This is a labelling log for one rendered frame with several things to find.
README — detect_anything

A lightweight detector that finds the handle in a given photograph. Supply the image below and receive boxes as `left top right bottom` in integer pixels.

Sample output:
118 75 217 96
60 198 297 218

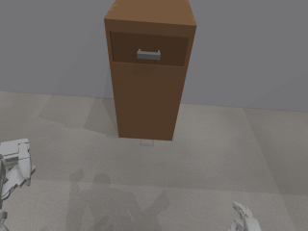
137 49 161 61

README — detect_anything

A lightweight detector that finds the right robot hand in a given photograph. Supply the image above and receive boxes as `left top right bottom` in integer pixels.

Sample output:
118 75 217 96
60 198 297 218
227 201 262 231

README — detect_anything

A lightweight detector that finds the drawer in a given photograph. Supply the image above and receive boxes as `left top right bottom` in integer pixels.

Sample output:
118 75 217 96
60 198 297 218
111 31 189 66

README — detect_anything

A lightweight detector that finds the left robot hand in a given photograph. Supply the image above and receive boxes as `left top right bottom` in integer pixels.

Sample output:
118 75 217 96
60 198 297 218
0 139 36 210

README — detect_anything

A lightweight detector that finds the cabinet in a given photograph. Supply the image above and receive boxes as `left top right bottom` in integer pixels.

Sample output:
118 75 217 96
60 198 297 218
104 0 197 141

